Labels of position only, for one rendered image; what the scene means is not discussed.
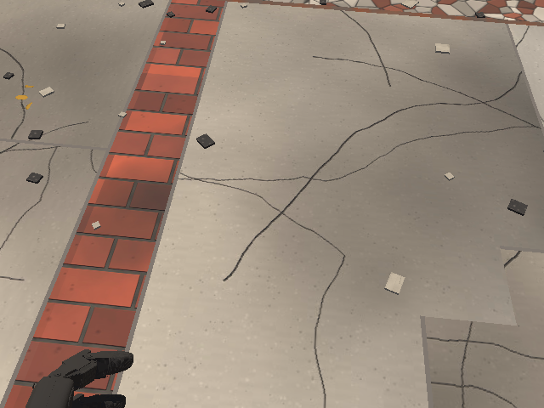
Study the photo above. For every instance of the left robot hand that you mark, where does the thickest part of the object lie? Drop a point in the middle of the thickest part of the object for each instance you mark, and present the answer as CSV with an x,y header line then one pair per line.
x,y
57,389

